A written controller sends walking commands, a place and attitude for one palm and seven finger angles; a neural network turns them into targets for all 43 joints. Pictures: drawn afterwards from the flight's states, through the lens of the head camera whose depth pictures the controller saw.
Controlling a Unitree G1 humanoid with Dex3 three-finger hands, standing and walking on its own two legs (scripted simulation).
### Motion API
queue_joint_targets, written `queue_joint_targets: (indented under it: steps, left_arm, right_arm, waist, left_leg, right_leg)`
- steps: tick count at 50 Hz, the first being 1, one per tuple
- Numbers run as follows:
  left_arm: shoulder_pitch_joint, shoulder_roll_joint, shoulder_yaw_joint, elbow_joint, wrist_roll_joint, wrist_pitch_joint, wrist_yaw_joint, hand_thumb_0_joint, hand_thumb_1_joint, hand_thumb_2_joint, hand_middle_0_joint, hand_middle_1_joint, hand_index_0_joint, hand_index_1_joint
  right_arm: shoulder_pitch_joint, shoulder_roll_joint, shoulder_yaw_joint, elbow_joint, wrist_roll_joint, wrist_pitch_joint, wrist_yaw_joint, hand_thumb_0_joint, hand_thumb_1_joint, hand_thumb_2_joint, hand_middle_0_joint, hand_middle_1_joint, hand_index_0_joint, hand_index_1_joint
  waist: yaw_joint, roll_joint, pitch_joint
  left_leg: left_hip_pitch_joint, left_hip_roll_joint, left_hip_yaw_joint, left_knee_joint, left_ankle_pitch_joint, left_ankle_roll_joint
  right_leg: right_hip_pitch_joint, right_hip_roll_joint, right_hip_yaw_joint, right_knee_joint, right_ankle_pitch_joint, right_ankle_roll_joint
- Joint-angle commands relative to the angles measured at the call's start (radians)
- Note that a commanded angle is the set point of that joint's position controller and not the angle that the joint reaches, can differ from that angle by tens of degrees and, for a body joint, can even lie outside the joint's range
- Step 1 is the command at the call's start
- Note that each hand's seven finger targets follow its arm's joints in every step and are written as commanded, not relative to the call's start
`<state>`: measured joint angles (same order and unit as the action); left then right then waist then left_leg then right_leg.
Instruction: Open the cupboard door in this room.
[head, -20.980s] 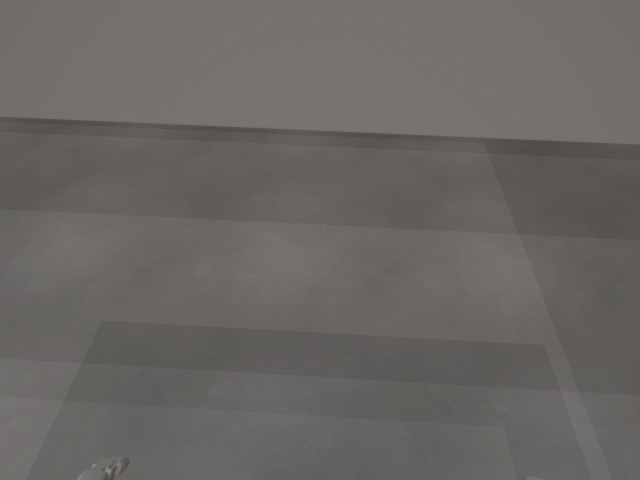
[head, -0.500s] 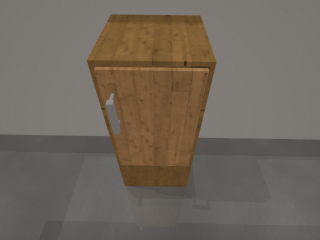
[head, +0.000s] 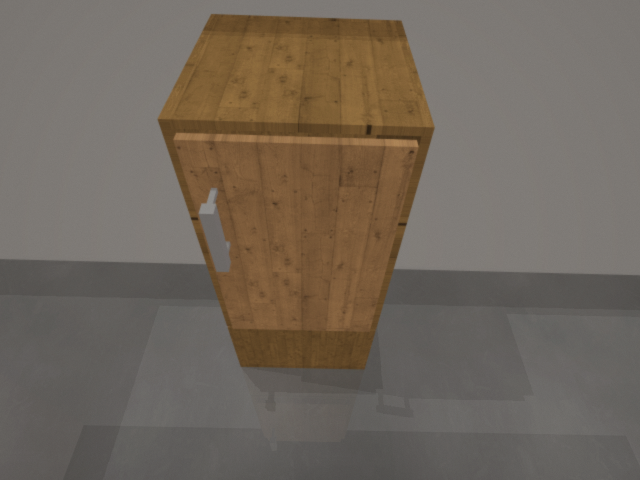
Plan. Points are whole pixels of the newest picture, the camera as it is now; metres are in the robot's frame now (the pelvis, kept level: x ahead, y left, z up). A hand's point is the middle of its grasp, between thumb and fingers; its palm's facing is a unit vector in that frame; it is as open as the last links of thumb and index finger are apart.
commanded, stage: look again from close up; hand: left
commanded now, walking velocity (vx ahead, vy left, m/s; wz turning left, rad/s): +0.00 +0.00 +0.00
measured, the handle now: (218, 231) +0.50 +0.21 -0.04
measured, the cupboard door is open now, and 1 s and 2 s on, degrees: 0 0 0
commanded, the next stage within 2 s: shuffle to correct the standing spot in 0.26 s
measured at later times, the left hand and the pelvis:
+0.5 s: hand out of the picture +0.02 +0.16 -0.18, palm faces +0.02 -0.98 -0.19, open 7.4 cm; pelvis +0.02 -0.01 +0.00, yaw -1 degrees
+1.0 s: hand out of the picture +0.01 +0.16 -0.18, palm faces +0.05 -0.98 -0.19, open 7.4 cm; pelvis -0.01 -0.02 +0.00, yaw +1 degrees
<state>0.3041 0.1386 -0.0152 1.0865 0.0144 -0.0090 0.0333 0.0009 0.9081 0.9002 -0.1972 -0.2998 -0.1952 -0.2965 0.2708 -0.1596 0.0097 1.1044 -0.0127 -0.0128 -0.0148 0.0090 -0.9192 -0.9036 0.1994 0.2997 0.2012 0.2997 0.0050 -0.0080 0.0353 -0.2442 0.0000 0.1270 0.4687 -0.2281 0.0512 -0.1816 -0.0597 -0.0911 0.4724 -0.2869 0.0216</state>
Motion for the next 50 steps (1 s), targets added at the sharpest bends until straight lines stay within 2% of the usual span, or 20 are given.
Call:
queue_joint_targets:
  steps: [1,9,11,18,22,27,30,32,33,35,36,37,39,41,43,45,46,47,48,50]
  left_arm:
    - [0.062,0.103,0.019,-0.016,0.004,-0.016,0.007,0.0,0.9,0.9,-0.2,-0.3,-0.2,-0.3]
    - [0.062,0.1,0.019,0.002,0.003,-0.015,0.008,0.0,0.9,0.9,-0.2,-0.3,-0.2,-0.3]
    - [0.064,0.103,0.019,0.002,0.005,-0.015,0.008,0.0,0.9,0.9,-0.2,-0.3,-0.2,-0.3]
    - [0.058,0.105,0.021,0.004,0.003,-0.014,0.008,0.0,0.9,0.9,-0.2,-0.3,-0.2,-0.3]
    - [0.052,0.119,0.033,-0.027,0.002,-0.003,0.015,0.0,0.9,0.9,-0.2,-0.3,-0.2,-0.3]
    - [0.033,0.132,0.055,-0.079,0.004,0.013,0.015,0.0,0.9,0.9,-0.2,-0.3,-0.2,-0.3]
    - [0.028,0.134,0.064,-0.109,0.007,0.024,0.013,0.0,0.9,0.9,-0.2,-0.3,-0.2,-0.3]
    - [0.032,0.135,0.066,-0.123,0.009,0.024,0.014,0.0,0.9,0.9,-0.2,-0.3,-0.2,-0.3]
    - [0.031,0.138,0.066,-0.127,0.01,0.021,0.014,0.0,0.9,0.9,-0.2,-0.3,-0.2,-0.3]
    - [0.005,0.178,0.066,-0.137,0.01,0.015,0.012,0.0,0.9,0.9,-0.2,-0.3,-0.2,-0.3]
    - [-0.007,0.186,0.066,-0.143,0.01,0.015,0.014,0.0,0.9,0.9,-0.2,-0.3,-0.2,-0.3]
    - [-0.03,0.19,0.063,-0.151,0.01,0.015,0.013,0.0,0.9,0.9,-0.2,-0.3,-0.2,-0.3]
    - [-0.066,0.186,0.062,-0.154,0.009,0.01,0.008,0.0,0.9,0.9,-0.2,-0.3,-0.2,-0.3]
    - [-0.066,0.166,0.057,-0.145,0.008,0.012,0.002,0.0,0.9,0.9,-0.2,-0.3,-0.2,-0.3]
    - [-0.044,0.146,0.056,-0.136,0.011,0.019,-0.004,0.0,0.9,0.9,-0.2,-0.3,-0.2,-0.3]
    - [-0.008,0.116,0.05,-0.12,0.013,0.018,-0.009,0.0,0.9,0.9,-0.2,-0.3,-0.2,-0.3]
    - [0.011,0.103,0.046,-0.112,0.015,0.015,-0.012,0.0,0.9,0.9,-0.2,-0.3,-0.2,-0.3]
    - [0.026,0.089,0.042,-0.099,0.016,0.012,-0.013,0.0,0.9,0.9,-0.2,-0.3,-0.2,-0.3]
    - [0.047,0.083,0.039,-0.09,0.014,0.008,-0.013,0.0,0.9,0.9,-0.2,-0.3,-0.2,-0.3]
    - [0.076,0.087,0.035,-0.069,0.01,-0.002,-0.012,0.0,0.9,0.9,-0.2,-0.3,-0.2,-0.3]
  right_arm:
    - [0.042,-0.085,-0.014,-0.016,0.004,-0.022,-0.007,0.0,-0.9,-0.9,0.2,0.3,0.2,0.3]
    - [0.028,-0.091,-0.012,-0.003,0.003,-0.024,-0.011,0.0,-0.9,-0.9,0.2,0.3,0.2,0.3]
    - [0.027,-0.089,-0.012,-0.001,0.004,-0.025,-0.012,0.0,-0.9,-0.9,0.2,0.3,0.2,0.3]
    - [0.024,-0.093,-0.012,0.005,0.001,-0.024,-0.014,0.0,-0.9,-0.9,0.2,0.3,0.2,0.3]
    - [0.022,-0.099,-0.024,-0.018,0.003,-0.021,-0.02,0.0,-0.9,-0.9,0.2,0.3,0.2,0.3]
    - [0.014,-0.131,-0.051,-0.057,-0.001,0.001,-0.025,0.0,-0.9,-0.9,0.2,0.3,0.2,0.3]
    - [-0.014,-0.143,-0.064,-0.091,-0.005,0.016,-0.022,0.0,-0.9,-0.9,0.2,0.3,0.2,0.3]
    - [-0.032,-0.135,-0.066,-0.109,-0.007,0.02,-0.017,0.0,-0.9,-0.9,0.2,0.3,0.2,0.3]
    - [-0.035,-0.116,-0.064,-0.117,-0.007,0.021,-0.012,0.0,-0.9,-0.9,0.2,0.3,0.2,0.3]
    - [-0.03,-0.072,-0.057,-0.126,-0.007,0.029,-0.002,0.0,-0.9,-0.9,0.2,0.3,0.2,0.3]
    - [-0.031,-0.059,-0.053,-0.123,-0.008,0.035,0.001,0.0,-0.9,-0.9,0.2,0.3,0.2,0.3]
    - [-0.029,-0.056,-0.052,-0.12,-0.01,0.036,0.004,0.0,-0.9,-0.9,0.2,0.3,0.2,0.3]
    - [0.018,-0.055,-0.044,-0.098,-0.011,0.028,0.01,0.0,-0.9,-0.9,0.2,0.3,0.2,0.3]
    - [0.049,-0.067,-0.039,-0.073,-0.013,0.018,0.011,0.0,-0.9,-0.9,0.2,0.3,0.2,0.3]
    - [0.062,-0.093,-0.041,-0.068,-0.019,0.015,0.011,0.0,-0.9,-0.9,0.2,0.3,0.2,0.3]
    - [0.059,-0.117,-0.041,-0.069,-0.019,0.009,0.007,0.0,-0.9,-0.9,0.2,0.3,0.2,0.3]
    - [0.054,-0.121,-0.043,-0.07,-0.016,0.005,0.003,0.0,-0.9,-0.9,0.2,0.3,0.2,0.3]
    - [0.051,-0.125,-0.042,-0.069,-0.014,0.001,0.001,0.0,-0.9,-0.9,0.2,0.3,0.2,0.3]
    - [0.048,-0.122,-0.04,-0.071,-0.012,-0.003,-0.001,0.0,-0.9,-0.9,0.2,0.3,0.2,0.3]
    - [0.049,-0.11,-0.035,-0.064,-0.008,-0.01,-0.003,0.0,-0.9,-0.9,0.2,0.3,0.2,0.3]
  waist:
    - [-0.007,0.007,-0.001]
    - [-0.005,0.01,-0.002]
    - [-0.002,-0.007,0.005]
    - [-0.001,0.01,-0.005]
    - [0.001,0.019,-0.016]
    - [-0.001,0.043,-0.069]
    - [0.006,0.051,-0.068]
    - [0.013,0.014,-0.079]
    - [0.013,-0.034,-0.082]
    - [0.002,-0.163,-0.059]
    - [0.001,-0.173,-0.031]
    - [-0.004,-0.163,-0.004]
    - [-0.024,-0.134,0.001]
    - [-0.03,-0.059,0.021]
    - [-0.019,0.036,0.075]
    - [-0.002,0.112,0.102]
    - [0.008,0.124,0.104]
    - [0.014,0.113,0.092]
    - [0.021,0.104,0.069]
    - [0.025,0.072,0.033]
  left_leg:
    - [0.051,0.118,-0.127,-0.103,0.136,0.0]
    - [0.07,0.123,-0.123,-0.103,0.176,-0.002]
    - [0.072,0.124,-0.124,-0.101,0.189,0.0]
    - [0.083,0.125,-0.12,-0.1,0.215,-0.003]
    - [0.108,0.14,-0.119,-0.072,0.431,-0.002]
    - [0.141,0.18,-0.118,-0.024,0.556,0.013]
    - [0.071,0.197,-0.136,-0.017,0.459,0.026]
    - [0.018,0.178,-0.128,0.005,0.35,0.017]
    - [-0.014,0.144,-0.104,0.029,0.211,0.0]
    - [-0.061,0.048,-0.039,0.114,-0.051,-0.042]
    - [-0.056,0.039,-0.038,0.148,-0.131,-0.049]
    - [-0.046,0.042,-0.049,0.173,-0.15,-0.049]
    - [0.008,0.049,-0.06,0.105,-0.089,-0.043]
    - [0.058,0.067,-0.088,0.004,-0.09,-0.034]
    - [-0.037,0.102,-0.165,-0.104,-0.28,-0.011]
    - [-0.132,0.156,-0.265,-0.236,-0.421,0.018]
    - [-0.141,0.178,-0.296,-0.264,-0.419,0.033]
    - [-0.155,0.185,-0.301,-0.275,-0.412,0.039]
    - [-0.146,0.179,-0.293,-0.267,-0.374,0.039]
    - [-0.115,0.149,-0.237,-0.22,-0.284,0.023]
  right_leg:
    - [-0.028,-0.064,0.077,-0.088,0.137,-0.044]
    - [-0.013,-0.065,0.073,-0.092,0.163,-0.041]
    - [-0.009,-0.065,0.073,-0.093,0.175,-0.041]
    - [0.003,-0.069,0.072,-0.095,0.192,-0.042]
    - [-0.013,-0.072,0.076,-0.037,0.315,-0.041]
    - [-0.055,-0.056,0.066,0.052,0.312,-0.038]
    - [-0.065,-0.047,0.072,0.08,0.252,-0.044]
    - [-0.045,-0.06,0.097,0.065,0.25,-0.054]
    - [-0.039,-0.089,0.133,0.022,0.216,-0.067]
    - [-0.071,-0.202,0.246,-0.105,0.099,-0.131]
    - [-0.123,-0.239,0.274,-0.163,0.009,-0.164]
    - [-0.176,-0.239,0.273,-0.193,-0.078,-0.169]
    - [-0.206,-0.189,0.22,-0.187,-0.182,-0.138]
    - [-0.237,-0.117,0.148,-0.148,-0.26,-0.096]
    - [-0.223,-0.051,0.099,-0.092,-0.327,-0.069]
    - [-0.154,-0.001,0.04,-0.007,-0.239,-0.053]
    - [-0.127,0.012,0.023,0.023,-0.166,-0.054]
    - [-0.098,0.012,0.024,0.029,-0.125,-0.054]
    - [-0.071,0.007,0.036,0.014,-0.094,-0.056]
    - [-0.033,-0.017,0.07,-0.043,-0.059,-0.059]
